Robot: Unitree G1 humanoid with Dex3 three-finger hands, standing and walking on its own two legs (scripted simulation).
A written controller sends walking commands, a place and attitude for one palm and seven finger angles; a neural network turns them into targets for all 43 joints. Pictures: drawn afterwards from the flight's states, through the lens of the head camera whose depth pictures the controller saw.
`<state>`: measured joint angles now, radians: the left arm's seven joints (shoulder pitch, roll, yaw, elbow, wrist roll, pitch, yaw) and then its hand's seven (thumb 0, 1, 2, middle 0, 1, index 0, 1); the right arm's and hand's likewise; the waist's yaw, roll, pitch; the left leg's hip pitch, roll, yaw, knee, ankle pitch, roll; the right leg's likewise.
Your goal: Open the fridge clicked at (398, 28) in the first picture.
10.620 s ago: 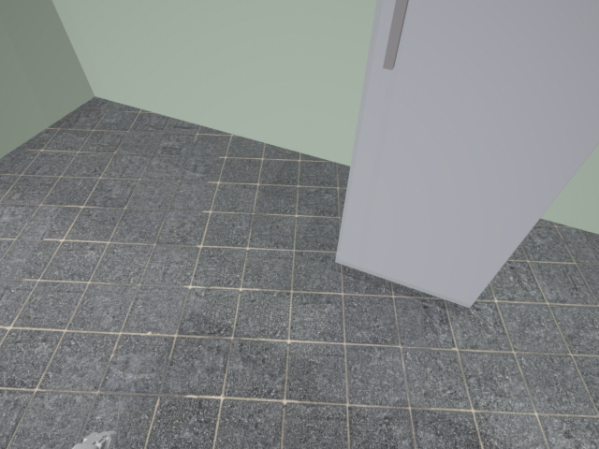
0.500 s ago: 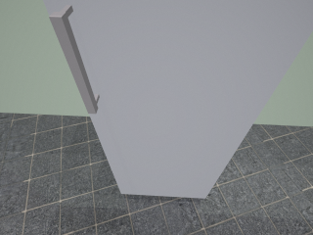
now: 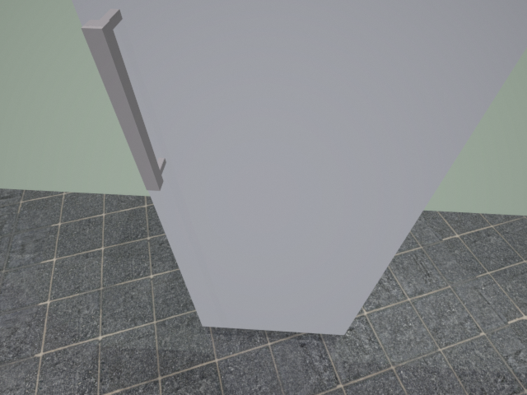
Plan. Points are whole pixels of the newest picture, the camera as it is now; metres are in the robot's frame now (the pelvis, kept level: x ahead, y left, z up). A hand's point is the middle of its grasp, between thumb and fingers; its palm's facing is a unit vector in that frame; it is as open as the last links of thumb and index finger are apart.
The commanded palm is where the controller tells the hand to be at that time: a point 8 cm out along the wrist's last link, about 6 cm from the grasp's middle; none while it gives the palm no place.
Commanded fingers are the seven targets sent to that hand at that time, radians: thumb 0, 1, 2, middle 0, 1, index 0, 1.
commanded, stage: raise the hand to about handle height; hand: left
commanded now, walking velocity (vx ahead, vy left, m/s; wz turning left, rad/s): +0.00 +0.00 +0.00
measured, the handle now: (137, 113) +0.40 +0.20 +0.23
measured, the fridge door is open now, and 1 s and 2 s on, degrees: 0 0 0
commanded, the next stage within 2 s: none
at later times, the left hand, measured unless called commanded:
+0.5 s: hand (125, 388) +0.13 +0.19 +0.00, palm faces +0.10 -0.99 -0.02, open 8.8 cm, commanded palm +0.12 +0.25 +0.02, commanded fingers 0.00 0.34 0.66 -0.24 -0.66 -0.24 -0.66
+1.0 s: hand (54, 307) +0.19 +0.26 +0.11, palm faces +0.06 -0.99 -0.09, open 11.8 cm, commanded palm +0.15 +0.30 +0.13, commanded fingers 0.00 -0.24 0.41 -0.28 -1.03 -0.28 -1.03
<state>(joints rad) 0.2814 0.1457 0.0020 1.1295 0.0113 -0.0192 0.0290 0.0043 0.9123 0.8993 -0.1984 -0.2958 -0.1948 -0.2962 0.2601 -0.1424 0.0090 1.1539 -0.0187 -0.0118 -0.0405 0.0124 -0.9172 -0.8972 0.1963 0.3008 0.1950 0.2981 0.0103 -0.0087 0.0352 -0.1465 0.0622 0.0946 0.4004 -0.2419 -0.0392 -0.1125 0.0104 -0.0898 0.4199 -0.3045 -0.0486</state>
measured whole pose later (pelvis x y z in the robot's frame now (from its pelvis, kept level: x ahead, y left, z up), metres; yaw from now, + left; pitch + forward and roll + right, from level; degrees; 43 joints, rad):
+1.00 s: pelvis -0.04 +0.03 -0.01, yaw +1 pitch -1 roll -1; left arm 0.23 0.31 0.30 -0.10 -0.33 -0.09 -0.31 0.00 -0.02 0.51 -0.27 -0.89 -0.26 -0.89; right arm 0.28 -0.27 0.05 0.67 0.05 -0.33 -0.09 0.02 -0.90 -0.90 0.20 0.30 0.20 0.30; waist 0.03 0.04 -0.02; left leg -0.30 0.04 0.07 0.59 -0.28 0.01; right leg -0.24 -0.03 -0.10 0.57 -0.32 -0.01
